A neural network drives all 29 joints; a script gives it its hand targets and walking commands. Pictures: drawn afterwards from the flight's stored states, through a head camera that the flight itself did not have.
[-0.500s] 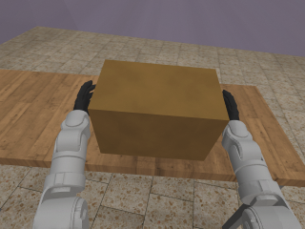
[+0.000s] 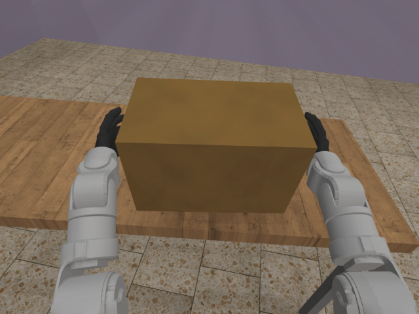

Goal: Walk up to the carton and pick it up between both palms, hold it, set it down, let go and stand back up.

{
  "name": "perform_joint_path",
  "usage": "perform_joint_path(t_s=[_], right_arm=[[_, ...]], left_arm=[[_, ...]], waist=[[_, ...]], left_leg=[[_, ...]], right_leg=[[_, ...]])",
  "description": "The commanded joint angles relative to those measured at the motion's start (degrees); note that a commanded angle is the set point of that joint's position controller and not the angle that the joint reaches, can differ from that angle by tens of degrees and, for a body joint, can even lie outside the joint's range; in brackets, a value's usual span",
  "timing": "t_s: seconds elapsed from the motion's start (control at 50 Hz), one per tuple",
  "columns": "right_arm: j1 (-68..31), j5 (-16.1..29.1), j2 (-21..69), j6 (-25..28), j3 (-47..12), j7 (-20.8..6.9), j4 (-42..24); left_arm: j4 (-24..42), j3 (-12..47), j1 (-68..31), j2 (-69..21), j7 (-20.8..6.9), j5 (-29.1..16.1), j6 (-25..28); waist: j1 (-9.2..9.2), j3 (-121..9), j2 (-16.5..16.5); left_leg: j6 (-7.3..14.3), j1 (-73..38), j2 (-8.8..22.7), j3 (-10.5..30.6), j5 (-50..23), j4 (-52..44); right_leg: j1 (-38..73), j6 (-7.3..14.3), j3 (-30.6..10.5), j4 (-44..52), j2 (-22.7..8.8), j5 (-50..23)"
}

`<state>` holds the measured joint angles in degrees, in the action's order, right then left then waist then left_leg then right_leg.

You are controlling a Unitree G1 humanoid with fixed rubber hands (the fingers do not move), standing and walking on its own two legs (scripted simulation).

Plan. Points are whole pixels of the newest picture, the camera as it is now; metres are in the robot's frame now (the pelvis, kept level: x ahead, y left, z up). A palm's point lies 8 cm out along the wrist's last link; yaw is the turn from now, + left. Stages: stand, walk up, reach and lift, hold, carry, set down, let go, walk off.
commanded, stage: reach and lift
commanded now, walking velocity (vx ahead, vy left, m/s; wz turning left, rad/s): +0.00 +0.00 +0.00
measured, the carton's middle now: (213, 147) +0.39 +0.01 +0.16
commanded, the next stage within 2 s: hold in 0.64 s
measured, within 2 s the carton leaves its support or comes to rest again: neither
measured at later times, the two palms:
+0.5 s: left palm (111, 145) +0.36 +0.19 +0.18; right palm (322, 148) +0.35 -0.19 +0.18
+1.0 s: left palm (103, 141) +0.35 +0.20 +0.20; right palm (325, 139) +0.35 -0.19 +0.21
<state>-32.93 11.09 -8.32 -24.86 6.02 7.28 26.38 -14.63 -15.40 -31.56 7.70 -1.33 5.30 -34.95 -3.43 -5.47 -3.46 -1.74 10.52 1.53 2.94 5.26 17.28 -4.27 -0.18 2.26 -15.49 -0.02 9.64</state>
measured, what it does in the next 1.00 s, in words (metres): stands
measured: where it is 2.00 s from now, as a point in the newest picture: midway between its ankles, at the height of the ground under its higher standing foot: outside the picture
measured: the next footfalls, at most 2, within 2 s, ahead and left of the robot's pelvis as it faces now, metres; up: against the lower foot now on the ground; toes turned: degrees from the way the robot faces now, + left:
none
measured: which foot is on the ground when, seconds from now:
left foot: down 0.00-1.00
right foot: down 0.00-1.00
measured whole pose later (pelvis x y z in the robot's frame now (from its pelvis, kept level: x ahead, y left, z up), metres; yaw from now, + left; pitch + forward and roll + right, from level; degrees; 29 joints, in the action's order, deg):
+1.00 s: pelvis +0.00 +0.00 +0.00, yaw -1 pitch -1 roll -1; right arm -36.0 17.6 -12.5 -36.3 3.3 9.5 19.8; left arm -3.6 -16.1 -30.5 6.7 -1.1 6.3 -46.7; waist -3.4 -8.0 -2.0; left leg -1.7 10.9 1.7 2.5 6.2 18.3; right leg -4.6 -0.2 0.7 -15.8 0.4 9.8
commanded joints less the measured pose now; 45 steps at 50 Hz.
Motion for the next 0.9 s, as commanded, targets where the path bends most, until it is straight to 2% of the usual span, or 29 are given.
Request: perform_joint_path(t_s=[0.0,0.08,0.1,0.12,0.14,0.16,0.2,0.22,0.26,0.28,0.3,0.32,0.34,0.38,0.42,0.44,0.5,0.54,0.56,0.58,0.6,0.7,0.72,0.76,0.78,0.8,0.82,0.86,0.88], right_arm=[[-52.9,7.5,29.0,4.7,-21.4,-9.1,-25.1],[-52.8,9.4,27.0,4.2,-22.7,-9.3,-29.2],[-52.1,9.6,27.2,3.6,-22.9,-9.1,-29.4],[-51.3,9.3,26.1,3.0,-22.0,-9.2,-27.1],[-51.1,9.6,25.7,2.6,-21.7,-9.5,-26.6],[-51.9,9.7,25.8,2.6,-21.8,-9.6,-27.2],[-53.4,11.2,25.9,2.7,-22.9,-9.8,-30.5],[-53.2,11.2,25.4,2.3,-22.4,-9.8,-29.5],[-54.0,11.8,24.7,2.1,-22.6,-10.5,-30.9],[-53.9,12.0,25.8,2.0,-23.4,-10.3,-31.7],[-54.2,12.2,25.1,1.6,-22.9,-10.4,-31.4],[-55.0,12.1,25.2,1.1,-23.3,-10.3,-30.6],[-53.7,12.2,24.6,0.9,-22.9,-10.4,-30.1],[-55.2,13.2,25.2,0.5,-23.3,-10.4,-31.8],[-54.9,13.4,24.7,0.2,-23.1,-10.3,-31.9],[-55.8,13.5,24.9,0.0,-23.6,-10.1,-32.8],[-55.0,13.2,24.9,-1.2,-23.2,-9.9,-30.1],[-55.7,13.8,26.1,-1.6,-23.4,-9.6,-31.4],[-56.4,14.3,25.4,-1.5,-23.5,-9.6,-32.2],[-55.8,14.7,25.6,-1.8,-24.1,-9.3,-33.0],[-55.6,15.1,25.9,-2.1,-24.3,-8.9,-33.8],[-55.3,15.2,25.6,-4.2,-23.4,-8.2,-32.2],[-55.4,15.0,25.0,-4.5,-22.7,-8.0,-31.5],[-55.8,15.6,25.4,-4.9,-22.8,-7.9,-33.0],[-56.0,15.2,24.7,-5.1,-22.2,-7.9,-32.1],[-55.3,15.5,25.0,-5.4,-22.8,-7.6,-31.5],[-55.9,15.9,25.0,-5.5,-23.1,-7.5,-34.0],[-56.1,17.3,25.4,-5.9,-24.1,-7.5,-35.4],[-55.8,16.7,24.5,-6.5,-23.3,-7.6,-33.3]], left_arm=[[14.7,28.1,-47.4,-30.2,-9.6,-9.8,3.6],[18.9,29.7,-46.2,-30.8,-9.0,-10.9,2.5],[18.7,29.6,-45.8,-30.1,-9.0,-11.0,2.2],[17.5,28.4,-45.4,-29.7,-9.0,-10.0,1.7],[18.9,28.4,-45.8,-29.5,-8.9,-9.9,1.3],[18.4,27.7,-45.2,-29.1,-9.0,-9.5,1.0],[22.5,29.9,-46.9,-29.5,-8.6,-10.7,0.8],[21.2,29.8,-46.3,-29.6,-8.4,-10.5,0.3],[23.9,31.0,-48.5,-29.7,-7.8,-11.7,0.4],[24.4,31.6,-48.2,-30.1,-7.7,-12.6,0.1],[24.8,31.6,-48.9,-30.2,-7.3,-12.6,0.0],[23.3,30.5,-48.9,-28.7,-7.3,-12.0,-0.4],[21.5,29.7,-46.5,-28.6,-7.6,-11.3,-1.0],[22.8,29.5,-47.4,-28.7,-7.6,-11.2,-1.1],[24.1,31.0,-48.1,-29.3,-7.4,-12.0,-1.5],[24.3,30.9,-48.7,-28.8,-7.5,-12.5,-1.6],[22.0,28.2,-48.0,-27.5,-7.8,-11.5,-2.1],[22.6,28.0,-48.7,-27.1,-8.2,-11.5,-2.1],[23.8,29.3,-48.6,-28.4,-8.1,-12.2,-2.3],[24.7,29.9,-48.6,-28.2,-8.1,-12.7,-2.4],[25.0,29.7,-48.6,-27.6,-8.3,-12.8,-2.4],[23.9,27.8,-48.3,-26.1,-9.1,-12.1,-3.8],[22.5,27.6,-48.3,-26.0,-9.5,-12.1,-4.3],[26.1,28.6,-50.4,-26.5,-9.6,-12.9,-4.2],[24.3,28.3,-49.3,-26.8,-9.5,-12.3,-4.7],[24.6,28.4,-49.5,-26.3,-9.6,-12.4,-4.7],[25.8,28.8,-49.0,-26.8,-9.6,-12.9,-4.9],[28.3,28.6,-49.0,-26.8,-9.2,-12.5,-5.2],[25.4,27.9,-48.2,-26.1,-9.3,-11.8,-5.7]], waist=[[-1.24,-27.4,6.0],[-1.46,-30.3,6.7],[-1.5,-29.3,6.0],[-1.67,-26.6,6.7],[-1.51,-26.5,7.2],[-0.67,-25.7,6.5],[-0.76,-30.0,7.0],[-0.89,-28.5,7.2],[-0.63,-30.3,7.7],[-0.85,-32.0,6.4],[-0.9,-30.8,6.7],[0.08,-29.5,6.6],[-0.21,-28.3,6.2],[0.57,-29.9,5.5],[-0.08,-30.4,6.6],[0.07,-30.8,6.1],[0.84,-28.3,4.5],[0.79,-30.4,4.0],[0.86,-31.4,5.0],[-0.03,-32.8,5.2],[0.08,-32.8,4.8],[0.19,-29.4,3.6],[-0.45,-27.6,4.0],[-0.85,-30.7,4.7],[-0.83,-29.0,5.0],[-1.21,-28.8,5.3],[-1.26,-30.0,5.2],[0.01,-31.8,6.0],[-0.1,-28.6,5.2]], left_leg=[[0.2,-12.8,-4.4,-2.6,-9.8,-0.2],[-0.9,-15.8,-4.1,-2.2,-16.6,1.4],[-0.8,-15.4,-4.2,-2.0,-16.0,1.5],[-0.8,-14.7,-4.1,-1.9,-14.2,1.0],[-1.1,-15.7,-3.8,-1.8,-15.6,1.1],[-0.8,-15.0,-3.9,-2.3,-14.9,0.9],[-1.2,-16.5,-3.8,-2.1,-16.8,1.7],[-1.4,-16.5,-3.7,-2.0,-15.9,1.7],[-1.8,-17.5,-3.4,-1.8,-16.8,1.7],[-1.5,-18.1,-3.4,-1.6,-17.4,2.3],[-1.8,-17.9,-3.2,-1.5,-17.3,2.2],[-1.3,-16.5,-3.7,-2.1,-16.1,2.0],[-1.1,-16.2,-3.8,-2.1,-15.1,1.7],[-0.7,-16.0,-3.7,-2.1,-14.6,1.5],[-1.3,-16.6,-3.7,-1.9,-16.4,2.0],[-1.0,-16.4,-3.8,-2.2,-15.6,1.9],[-0.2,-13.9,-4.3,-2.8,-12.0,0.7],[0.1,-13.2,-4.4,-2.8,-11.1,0.5],[-0.3,-14.1,-4.2,-2.5,-13.3,1.0],[-0.6,-14.8,-4.4,-2.4,-14.8,1.6],[-0.5,-14.3,-4.6,-2.5,-14.6,1.7],[0.3,-12.2,-4.6,-2.6,-11.3,0.6],[0.2,-11.6,-4.7,-2.8,-9.8,0.6],[0.0,-12.7,-4.6,-2.5,-11.1,0.8],[-0.2,-12.7,-4.5,-2.6,-10.8,0.6],[-0.4,-12.6,-4.8,-2.5,-12.0,0.9],[-0.5,-12.5,-4.7,-2.3,-12.8,1.2],[-0.8,-13.7,-4.7,-2.4,-15.1,1.9],[-0.6,-12.5,-4.7,-2.2,-13.1,1.3]], right_leg=[[5.3,-1.4,-0.9,1.4,3.1,-14.2],[5.6,-1.2,-0.8,0.9,4.0,-18.4],[5.1,-1.4,-0.9,1.1,3.9,-18.0],[4.1,-1.2,-0.9,1.6,4.0,-15.8],[3.1,-1.0,-0.6,1.5,4.1,-15.0],[3.3,-0.9,-0.5,1.7,4.3,-14.0],[3.6,-0.9,-0.4,1.1,4.4,-14.9],[2.7,-0.8,-0.5,1.5,4.5,-13.7],[1.4,-0.5,-0.2,1.3,4.9,-13.1],[1.9,-0.8,-0.4,1.2,4.6,-14.6],[0.7,-0.5,-0.4,1.2,4.8,-13.7],[1.5,-0.7,-0.7,1.2,4.5,-14.1],[1.5,-1.0,-0.9,1.6,4.3,-13.7],[1.9,-1.0,-1.0,1.3,4.4,-14.2],[1.7,-0.9,-1.0,1.0,4.5,-15.7],[1.3,-0.9,-1.0,1.0,4.4,-15.6],[2.7,-1.2,-1.7,1.4,4.0,-15.4],[4.2,-1.5,-2.0,0.9,3.6,-16.6],[3.9,-1.4,-1.7,0.6,4.1,-17.2],[4.6,-1.5,-1.9,0.4,4.0,-19.9],[5.2,-1.8,-2.2,0.2,3.6,-21.2],[4.7,-1.9,-2.4,0.8,3.3,-18.5],[4.0,-2.1,-2.4,1.1,3.1,-16.9],[4.6,-1.8,-2.4,0.5,3.3,-18.1],[3.8,-1.7,-2.3,0.9,3.4,-16.9],[4.2,-1.7,-2.3,0.8,3.2,-18.9],[4.9,-1.7,-2.2,0.4,3.3,-19.9],[5.5,-1.5,-2.2,-0.1,3.9,-20.6],[4.1,-1.4,-2.2,0.6,3.8,-17.9]])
